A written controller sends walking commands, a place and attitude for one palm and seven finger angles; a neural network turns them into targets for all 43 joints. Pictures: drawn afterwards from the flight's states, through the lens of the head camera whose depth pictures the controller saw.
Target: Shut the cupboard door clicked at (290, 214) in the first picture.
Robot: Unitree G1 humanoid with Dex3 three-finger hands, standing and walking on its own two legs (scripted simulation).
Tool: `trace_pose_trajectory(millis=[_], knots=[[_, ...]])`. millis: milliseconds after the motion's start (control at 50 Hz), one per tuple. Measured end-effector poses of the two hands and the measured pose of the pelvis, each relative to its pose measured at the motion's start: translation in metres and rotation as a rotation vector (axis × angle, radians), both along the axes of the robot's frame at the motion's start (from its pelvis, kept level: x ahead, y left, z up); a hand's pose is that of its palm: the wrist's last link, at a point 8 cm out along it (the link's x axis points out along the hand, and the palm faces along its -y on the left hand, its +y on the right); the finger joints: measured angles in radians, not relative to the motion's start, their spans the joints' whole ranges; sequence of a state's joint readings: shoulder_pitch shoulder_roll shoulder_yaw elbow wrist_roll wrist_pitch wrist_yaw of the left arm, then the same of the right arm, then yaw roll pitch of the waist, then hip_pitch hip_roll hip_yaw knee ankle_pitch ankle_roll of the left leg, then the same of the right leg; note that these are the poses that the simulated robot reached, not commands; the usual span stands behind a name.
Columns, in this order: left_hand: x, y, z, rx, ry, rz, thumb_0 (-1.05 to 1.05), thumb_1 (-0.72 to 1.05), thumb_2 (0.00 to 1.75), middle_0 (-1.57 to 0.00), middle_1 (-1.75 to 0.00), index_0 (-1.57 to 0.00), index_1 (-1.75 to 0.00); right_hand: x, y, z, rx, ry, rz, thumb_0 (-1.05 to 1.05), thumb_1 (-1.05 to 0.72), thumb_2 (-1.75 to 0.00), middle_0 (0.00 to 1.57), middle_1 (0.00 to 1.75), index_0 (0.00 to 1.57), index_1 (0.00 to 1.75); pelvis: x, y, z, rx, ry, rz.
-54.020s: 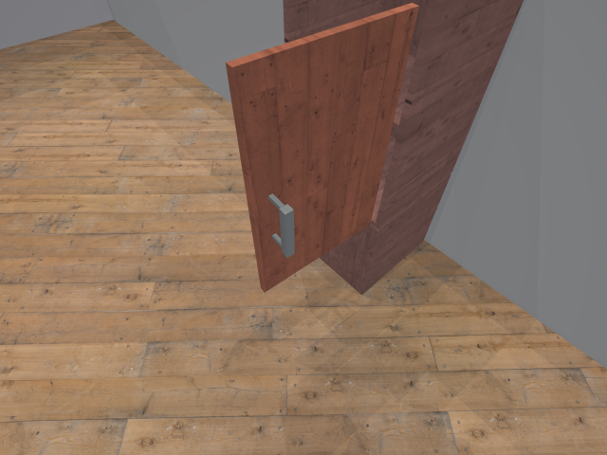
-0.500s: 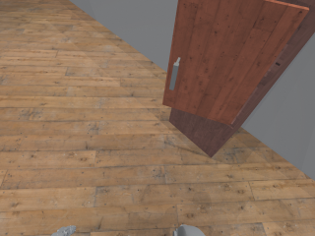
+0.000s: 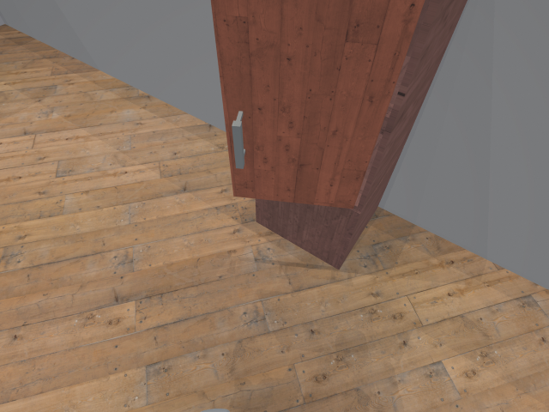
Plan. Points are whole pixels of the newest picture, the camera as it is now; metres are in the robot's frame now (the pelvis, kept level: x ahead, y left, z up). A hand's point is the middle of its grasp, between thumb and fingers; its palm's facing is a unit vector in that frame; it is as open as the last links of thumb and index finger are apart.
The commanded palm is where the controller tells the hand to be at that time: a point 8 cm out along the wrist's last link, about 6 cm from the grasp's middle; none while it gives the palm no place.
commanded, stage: take the last steps up to it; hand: left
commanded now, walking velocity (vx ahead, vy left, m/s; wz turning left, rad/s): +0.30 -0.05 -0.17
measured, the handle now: (240, 140) +0.72 +0.12 -0.08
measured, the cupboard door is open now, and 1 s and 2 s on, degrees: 28 28 28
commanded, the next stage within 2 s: come to a stop and stand still in 0.64 s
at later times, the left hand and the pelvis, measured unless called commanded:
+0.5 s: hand (205, 373) +0.20 +0.13 -0.17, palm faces -0.09 -0.98 -0.19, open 7.4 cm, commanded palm none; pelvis +0.11 -0.04 -0.01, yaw -4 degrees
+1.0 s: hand (218, 352) +0.24 +0.12 -0.18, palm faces +0.00 -0.98 -0.18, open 7.4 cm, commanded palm none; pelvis +0.22 -0.06 +0.00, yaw -3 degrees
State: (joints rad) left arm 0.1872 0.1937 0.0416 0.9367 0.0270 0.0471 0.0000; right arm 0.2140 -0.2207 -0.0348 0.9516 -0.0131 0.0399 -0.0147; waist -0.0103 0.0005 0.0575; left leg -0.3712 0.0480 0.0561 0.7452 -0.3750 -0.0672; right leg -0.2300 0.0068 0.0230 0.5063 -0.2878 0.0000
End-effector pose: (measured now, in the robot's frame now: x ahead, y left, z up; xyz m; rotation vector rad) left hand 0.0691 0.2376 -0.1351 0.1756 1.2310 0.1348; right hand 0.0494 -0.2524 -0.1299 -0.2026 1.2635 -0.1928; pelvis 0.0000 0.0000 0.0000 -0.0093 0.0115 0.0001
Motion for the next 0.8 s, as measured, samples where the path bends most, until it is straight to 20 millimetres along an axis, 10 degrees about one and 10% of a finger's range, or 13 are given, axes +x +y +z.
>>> trace_pose_trajectory(millis=[200, 460, 800], knots=[[0.019, 0.012, -0.005, -0.055, 0.057, -0.036, 0.01, 0.91, 0.9, -0.2, -0.3, -0.2, -0.3, -0.027, 0.025, 0.018, -0.014, 0.038, -0.05, 0.0, -0.91, -0.89, 0.2, 0.3, 0.2, 0.3, 0.029, 0.011, 0.01, -0.027, 0.005, -0.051], [0.127, -0.046, -0.003, -0.021, -0.028, -0.13, 0.01, 0.91, 0.9, -0.19, -0.3, -0.2, -0.3, -0.064, 0.005, -0.013, 0.095, 0.289, -0.208, 0.0, -0.91, -0.89, 0.2, 0.3, 0.2, 0.3, 0.095, -0.034, -0.006, 0.008, -0.012, -0.091], [0.119, -0.061, -0.028, -0.067, 0.195, 0.033, 0.0, 0.92, 0.9, -0.2, -0.3, -0.2, -0.3, 0.193, -0.029, -0.003, 0.012, -0.064, -0.021, 0.0, -0.93, -0.89, 0.2, 0.3, 0.2, 0.3, 0.202, -0.042, -0.008, -0.02, -0.026, -0.055]])
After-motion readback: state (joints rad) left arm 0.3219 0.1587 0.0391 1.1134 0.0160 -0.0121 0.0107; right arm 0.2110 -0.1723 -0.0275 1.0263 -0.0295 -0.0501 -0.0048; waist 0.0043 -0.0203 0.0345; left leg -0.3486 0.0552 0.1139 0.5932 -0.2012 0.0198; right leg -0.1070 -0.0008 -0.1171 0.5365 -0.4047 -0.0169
